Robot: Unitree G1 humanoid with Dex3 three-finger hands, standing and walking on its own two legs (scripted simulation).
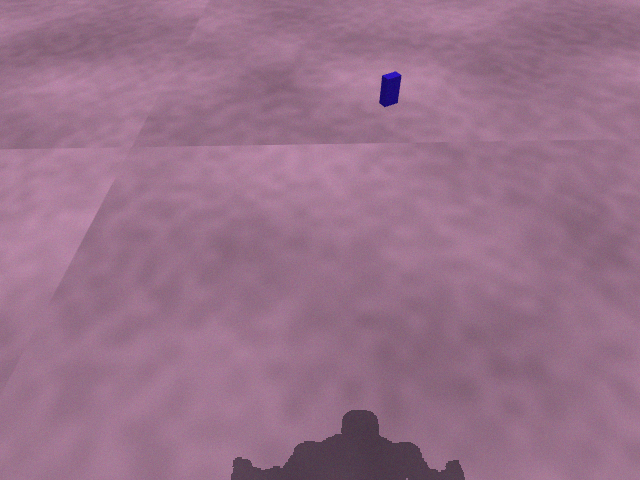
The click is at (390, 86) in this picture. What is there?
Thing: carton on end
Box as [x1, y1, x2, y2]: [379, 71, 401, 106]
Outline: 395,71 382,75 379,102 384,106 397,102 401,75
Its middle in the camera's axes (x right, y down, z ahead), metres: +0.42 -0.90 +2.30
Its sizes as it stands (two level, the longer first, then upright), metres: 0.096 0.057 0.173
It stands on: the floor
